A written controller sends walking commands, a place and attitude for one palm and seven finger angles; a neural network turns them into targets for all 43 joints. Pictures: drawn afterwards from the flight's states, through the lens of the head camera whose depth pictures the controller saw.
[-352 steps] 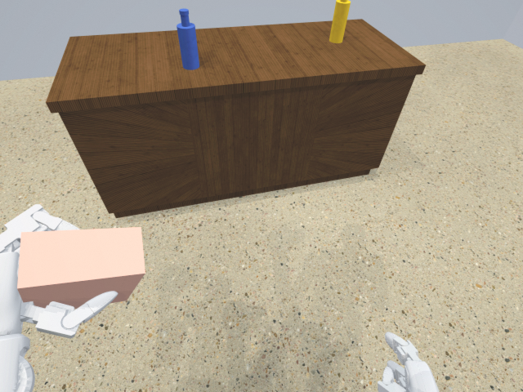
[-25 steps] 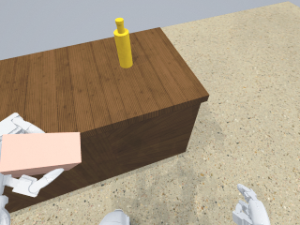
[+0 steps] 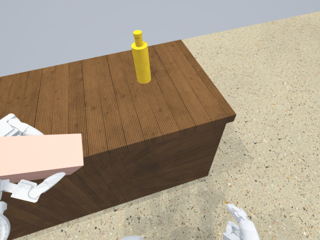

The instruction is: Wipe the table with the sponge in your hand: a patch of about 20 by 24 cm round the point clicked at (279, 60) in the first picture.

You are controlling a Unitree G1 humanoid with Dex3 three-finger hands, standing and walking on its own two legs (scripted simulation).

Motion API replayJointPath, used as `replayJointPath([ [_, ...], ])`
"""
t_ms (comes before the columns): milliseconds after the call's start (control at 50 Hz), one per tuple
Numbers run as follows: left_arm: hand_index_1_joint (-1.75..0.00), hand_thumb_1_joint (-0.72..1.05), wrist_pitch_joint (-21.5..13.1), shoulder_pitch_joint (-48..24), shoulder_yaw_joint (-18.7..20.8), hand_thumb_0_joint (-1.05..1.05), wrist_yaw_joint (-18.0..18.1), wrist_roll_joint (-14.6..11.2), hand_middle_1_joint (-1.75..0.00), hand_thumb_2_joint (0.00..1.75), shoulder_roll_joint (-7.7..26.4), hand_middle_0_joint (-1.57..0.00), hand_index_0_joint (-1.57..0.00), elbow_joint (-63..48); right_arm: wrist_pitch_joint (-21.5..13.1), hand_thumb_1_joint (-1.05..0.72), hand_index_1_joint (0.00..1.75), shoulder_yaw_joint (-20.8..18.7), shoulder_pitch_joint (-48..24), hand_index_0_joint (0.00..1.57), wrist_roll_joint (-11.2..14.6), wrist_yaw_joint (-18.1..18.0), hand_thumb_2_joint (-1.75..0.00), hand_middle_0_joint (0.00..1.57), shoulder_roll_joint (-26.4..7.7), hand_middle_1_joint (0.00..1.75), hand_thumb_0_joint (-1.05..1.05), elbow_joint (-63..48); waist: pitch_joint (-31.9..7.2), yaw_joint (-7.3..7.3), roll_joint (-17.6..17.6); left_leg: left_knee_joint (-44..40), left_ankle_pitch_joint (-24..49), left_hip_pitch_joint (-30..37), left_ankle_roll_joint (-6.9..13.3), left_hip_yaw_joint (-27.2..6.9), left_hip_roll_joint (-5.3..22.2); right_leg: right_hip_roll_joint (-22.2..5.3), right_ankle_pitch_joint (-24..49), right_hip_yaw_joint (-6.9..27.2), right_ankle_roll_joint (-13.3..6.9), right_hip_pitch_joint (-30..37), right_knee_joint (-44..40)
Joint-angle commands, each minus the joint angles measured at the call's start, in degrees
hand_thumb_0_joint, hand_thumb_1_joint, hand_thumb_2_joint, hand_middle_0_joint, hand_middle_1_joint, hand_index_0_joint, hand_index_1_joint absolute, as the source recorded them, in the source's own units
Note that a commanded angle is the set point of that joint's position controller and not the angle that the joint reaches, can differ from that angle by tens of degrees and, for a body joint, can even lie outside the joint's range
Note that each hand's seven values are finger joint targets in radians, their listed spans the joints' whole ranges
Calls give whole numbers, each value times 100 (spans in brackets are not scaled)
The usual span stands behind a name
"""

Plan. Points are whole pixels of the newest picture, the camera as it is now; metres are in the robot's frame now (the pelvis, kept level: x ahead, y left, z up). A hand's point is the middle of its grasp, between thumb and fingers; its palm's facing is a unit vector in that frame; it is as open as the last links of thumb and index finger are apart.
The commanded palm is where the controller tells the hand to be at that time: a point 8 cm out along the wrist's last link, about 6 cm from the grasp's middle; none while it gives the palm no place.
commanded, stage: come to a stop and stand still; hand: left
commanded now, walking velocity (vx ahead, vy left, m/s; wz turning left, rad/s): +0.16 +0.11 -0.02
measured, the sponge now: (53, 158) +0.22 +0.21 +0.17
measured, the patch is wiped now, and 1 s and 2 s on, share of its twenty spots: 0.00 0.00 0.00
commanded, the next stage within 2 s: look again from close up in 1.30 s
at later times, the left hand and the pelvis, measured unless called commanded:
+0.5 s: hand (22, 153) +0.22 +0.26 +0.18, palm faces +0.39 -0.82 -0.41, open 9.6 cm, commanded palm +0.17 +0.29 +0.19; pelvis +0.00 +0.02 +0.01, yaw -2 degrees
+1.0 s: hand (31, 192) +0.16 +0.22 +0.17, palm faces +0.35 -0.85 -0.38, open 9.6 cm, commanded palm +0.11 +0.26 +0.19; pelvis -0.06 -0.01 +0.01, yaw -2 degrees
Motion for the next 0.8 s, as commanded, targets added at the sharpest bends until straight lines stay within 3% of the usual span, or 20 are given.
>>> replayJointPath([
  [0,-160,10,-236,-333,810,0,127,-125,-160,130,862,-120,-120,-250,-177,-90,30,-357,-417,20,35,-10,-90,20,-723,30,0,-805,-803,-198,-1232,2048,-218,-1563,-168,-516,73,-2038,2999,2504,-726,1483,-1474],
  [20,-160,10,-305,-257,770,0,125,-72,-160,130,855,-120,-120,-201,-115,-90,30,-286,-458,20,8,-16,-90,20,-684,30,0,-777,-870,-195,-1098,1825,-65,-1502,-181,-411,84,-1795,3728,1802,-551,1599,-1282],
  [60,-160,10,-371,-307,619,0,115,-33,-160,130,770,-120,-120,-263,-86,-90,30,-256,-606,20,24,-61,-90,20,-674,30,0,-857,-904,-178,-1012,913,85,-936,-140,-109,5,-1541,4593,1142,-320,1501,-1099],
  [160,-160,10,-364,-70,682,0,200,-51,-160,130,933,-120,-120,-1226,-144,-90,30,-359,-646,20,6,-112,-90,20,-723,30,0,-1146,-1184,10,-1190,-735,538,-108,-69,206,-168,-1410,4590,952,-273,1755,-913],
  [200,-160,10,-309,77,807,0,232,-68,-160,130,1015,-120,-120,-1544,-104,-90,30,-410,-521,20,-12,-140,-90,20,-771,30,0,-1217,-1331,-44,-903,-1499,1206,482,-83,179,-257,-1194,4264,920,-120,1655,-689],
  [220,-160,10,-274,94,833,0,246,-96,-160,130,1026,-120,-120,-1635,-64,-90,30,-435,-461,20,-5,-163,-90,20,-773,30,0,-1244,-1376,-112,-709,-1899,1873,973,-75,125,-160,-1032,3844,871,30,1422,-506],
  [240,-160,10,-275,92,866,0,256,-112,-160,130,1095,-120,-120,-1822,-42,-90,30,-484,-433,20,23,-198,-90,20,-864,30,0,-1243,-1519,-123,-337,-2042,3051,1466,6,-118,242,-769,3117,706,207,1194,-184],
  [260,-160,10,-287,94,842,0,254,-113,-160,130,1057,-120,-120,-1911,-46,-90,30,-517,-420,20,38,-198,-90,20,-962,30,0,-1304,-1525,-59,368,-1929,4460,1945,268,-822,915,-377,1680,604,390,482,104],
  [280,-160,10,-312,79,787,0,233,-88,-160,130,1047,-120,-120,-1847,-63,-90,30,-558,-334,20,45,-160,-90,20,-1013,30,0,-1296,-1466,-53,866,-2059,5196,2081,519,-1273,1416,-141,-536,581,420,-39,401],
  [300,-160,10,-300,125,729,0,191,-75,-160,130,933,-120,-120,-1454,-99,-90,30,-585,-286,20,53,-109,-90,20,-1029,30,0,-1275,-1216,-73,935,-2268,4699,1758,598,-1257,1519,32,-1346,624,367,-182,818],
  [340,-160,10,-283,-35,851,0,157,-77,-160,130,1032,-120,-120,-1504,-175,-90,30,-490,-357,20,-65,-128,-90,20,-919,30,0,-1164,-1017,-87,1572,-2449,4485,1618,718,-1328,1576,-24,-1248,672,403,-362,985],
  [400,-160,10,-229,-395,495,0,150,-60,-160,130,764,-120,-120,-1506,-314,-90,30,-473,-223,20,-21,-16,-90,20,-970,30,0,-1059,-1119,-207,1239,-2225,4358,1709,611,-950,1415,125,-644,590,429,-197,493],
  [520,-160,10,-20,-232,459,0,99,-95,-160,130,752,-120,-120,-1147,-350,-90,30,-365,-438,20,34,8,-90,20,-956,30,0,-1092,-994,-159,622,-2234,1550,580,394,-708,1109,143,250,513,460,988,-1046],
  [560,-160,10,2,-279,554,0,91,-113,-160,130,835,-120,-120,-1053,-292,-90,30,-319,-498,20,27,-10,-90,20,-847,30,0,-1123,-902,-185,-228,-1709,388,305,51,-268,505,-290,593,1177,267,866,-1547],
  [600,-160,10,123,-244,521,0,51,-216,-160,130,820,-120,-120,-999,-209,-90,30,-346,-482,20,38,-31,-90,20,-770,30,0,-1103,-667,-176,-1130,-611,179,587,-104,-217,-46,-999,-606,2217,-143,-220,-2220],
  [620,-160,10,153,-221,557,0,51,-231,-160,130,863,-120,-120,-941,-162,-90,30,-324,-538,20,39,-43,-90,20,-739,30,0,-1060,-489,-149,-1141,-157,172,550,-96,-362,-68,-1201,-775,2407,-289,-483,-2389],
  [640,-160,10,154,-378,579,0,65,-231,-160,130,895,-120,-120,-1081,-129,-90,30,-268,-645,20,6,-51,-90,20,-710,30,0,-1041,-506,-149,-868,-24,112,415,-94,-457,-56,-1247,-571,2351,-359,-415,-2323],
  [660,-160,10,151,-436,507,0,84,-233,-160,130,826,-120,-120,-1002,-122,-90,30,-198,-624,20,7,-66,-90,20,-630,30,0,-993,-565,-165,-906,-85,152,378,-75,-507,-54,-1203,-406,2181,-353,-256,-2211],
  [740,-160,10,83,-746,440,0,127,-196,-160,130,818,-120,-120,-864,-148,-90,30,-194,-596,20,25,-179,-90,20,-714,30,0,-910,-757,-153,-736,-1358,682,711,-25,-400,-113,-810,118,1558,-85,286,-1848],
  [780,-160,10,23,-593,436,0,126,-177,-160,130,815,-120,-120,-828,-183,-90,30,-271,-493,20,16,-209,-90,20,-883,30,0,-916,-847,-92,-279,-2104,1248,1045,103,-669,208,-471,248,1457,118,432,-1562],
])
